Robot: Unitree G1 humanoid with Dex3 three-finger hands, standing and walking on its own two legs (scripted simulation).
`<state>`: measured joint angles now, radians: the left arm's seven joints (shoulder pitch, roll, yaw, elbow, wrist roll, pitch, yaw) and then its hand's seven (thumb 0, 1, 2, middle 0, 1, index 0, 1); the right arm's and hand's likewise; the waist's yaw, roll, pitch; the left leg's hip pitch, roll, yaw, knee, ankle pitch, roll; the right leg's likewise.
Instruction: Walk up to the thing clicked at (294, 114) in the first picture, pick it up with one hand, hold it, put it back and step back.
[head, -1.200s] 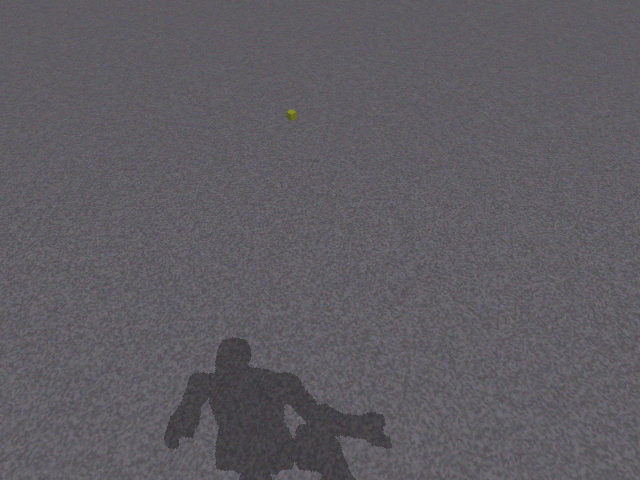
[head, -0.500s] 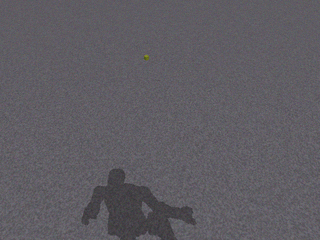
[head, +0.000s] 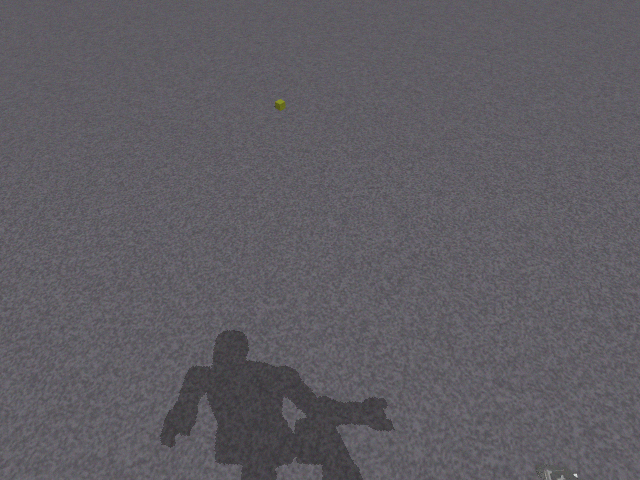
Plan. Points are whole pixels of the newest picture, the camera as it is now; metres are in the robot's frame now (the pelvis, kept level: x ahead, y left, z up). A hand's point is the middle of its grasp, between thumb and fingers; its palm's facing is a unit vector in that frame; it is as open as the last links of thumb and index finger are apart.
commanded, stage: walk up
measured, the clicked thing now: (280, 104) +2.04 +0.28 -0.76
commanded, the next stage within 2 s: stand in 1.82 s
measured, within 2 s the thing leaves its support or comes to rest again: neither
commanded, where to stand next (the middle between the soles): +0.04 -0.02 m, yaw -37 degrees
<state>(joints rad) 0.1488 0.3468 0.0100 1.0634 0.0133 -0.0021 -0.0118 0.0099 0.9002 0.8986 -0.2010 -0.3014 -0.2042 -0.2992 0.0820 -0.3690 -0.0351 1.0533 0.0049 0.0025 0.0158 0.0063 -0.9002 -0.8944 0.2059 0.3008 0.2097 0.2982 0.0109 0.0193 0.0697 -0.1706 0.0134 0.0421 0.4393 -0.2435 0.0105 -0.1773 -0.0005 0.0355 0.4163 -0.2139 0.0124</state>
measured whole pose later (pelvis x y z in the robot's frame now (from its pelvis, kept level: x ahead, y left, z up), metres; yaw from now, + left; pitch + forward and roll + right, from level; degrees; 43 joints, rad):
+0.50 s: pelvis -0.02 -0.01 -0.02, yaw -18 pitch -2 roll +0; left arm 0.29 0.37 0.04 0.80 0.03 -0.02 0.00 0.01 0.90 0.90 -0.20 -0.30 -0.21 -0.30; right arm 0.17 -0.41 -0.08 0.80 -0.01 0.07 0.03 0.01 -0.90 -0.89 0.20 0.30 0.21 0.30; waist 0.01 0.05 0.15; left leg -0.46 0.05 -0.01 1.10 -0.51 -0.01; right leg -0.34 0.03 0.04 0.66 -0.29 -0.02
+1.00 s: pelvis -0.02 +0.01 -0.03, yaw -30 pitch -3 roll -2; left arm 0.24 0.41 0.06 0.82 0.03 -0.02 -0.01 0.01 0.90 0.90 -0.20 -0.30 -0.20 -0.30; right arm 0.27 -0.44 -0.06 0.79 -0.02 0.01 0.02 0.01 -0.90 -0.89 0.21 0.30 0.21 0.30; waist -0.04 0.05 0.13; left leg -0.35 0.14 0.04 0.82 -0.41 -0.01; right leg -0.29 0.06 -0.01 0.69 -0.35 -0.02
